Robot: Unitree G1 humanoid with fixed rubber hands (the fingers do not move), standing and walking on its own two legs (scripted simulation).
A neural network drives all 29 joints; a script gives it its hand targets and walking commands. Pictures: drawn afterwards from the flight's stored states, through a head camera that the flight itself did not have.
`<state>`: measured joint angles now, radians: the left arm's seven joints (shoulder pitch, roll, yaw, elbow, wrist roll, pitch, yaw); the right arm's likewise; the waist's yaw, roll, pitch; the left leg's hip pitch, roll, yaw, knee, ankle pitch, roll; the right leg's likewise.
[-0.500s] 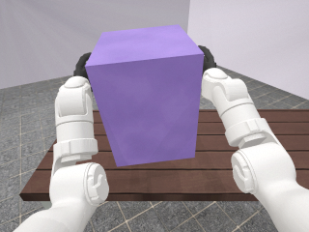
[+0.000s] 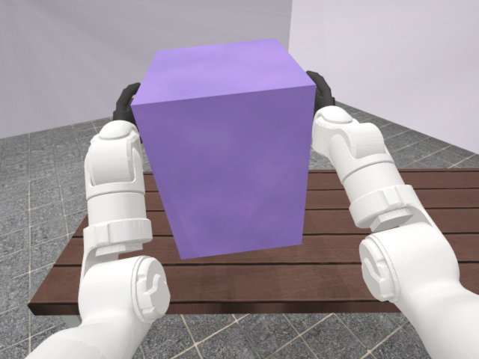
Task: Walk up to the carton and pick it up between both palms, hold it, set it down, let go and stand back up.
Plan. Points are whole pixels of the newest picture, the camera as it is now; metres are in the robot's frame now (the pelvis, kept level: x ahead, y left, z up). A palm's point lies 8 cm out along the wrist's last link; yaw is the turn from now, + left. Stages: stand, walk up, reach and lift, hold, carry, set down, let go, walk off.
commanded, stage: hold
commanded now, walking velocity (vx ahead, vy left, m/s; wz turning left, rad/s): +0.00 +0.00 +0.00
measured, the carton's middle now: (229, 147) +0.39 +0.00 +0.24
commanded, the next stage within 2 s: none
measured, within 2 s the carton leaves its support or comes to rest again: neither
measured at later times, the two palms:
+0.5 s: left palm (129, 131) +0.36 +0.16 +0.29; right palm (324, 120) +0.36 -0.15 +0.29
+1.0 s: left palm (125, 128) +0.36 +0.16 +0.30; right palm (323, 119) +0.36 -0.14 +0.30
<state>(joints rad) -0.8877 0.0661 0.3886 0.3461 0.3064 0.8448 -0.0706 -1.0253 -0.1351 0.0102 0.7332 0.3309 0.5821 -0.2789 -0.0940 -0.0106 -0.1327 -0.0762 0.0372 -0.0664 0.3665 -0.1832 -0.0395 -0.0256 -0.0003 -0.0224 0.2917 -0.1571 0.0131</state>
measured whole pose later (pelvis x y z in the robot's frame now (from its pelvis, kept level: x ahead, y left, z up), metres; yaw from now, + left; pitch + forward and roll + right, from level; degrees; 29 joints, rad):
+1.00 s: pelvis +0.00 +0.00 +0.00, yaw +0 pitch -7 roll -1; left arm -0.91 0.07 0.40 0.36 0.31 0.84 -0.07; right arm -1.01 -0.13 -0.01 0.71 0.31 0.58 -0.28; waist -0.10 -0.01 -0.12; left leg -0.07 0.03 -0.07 0.36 -0.18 -0.04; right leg -0.01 0.00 -0.01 0.29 -0.15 0.01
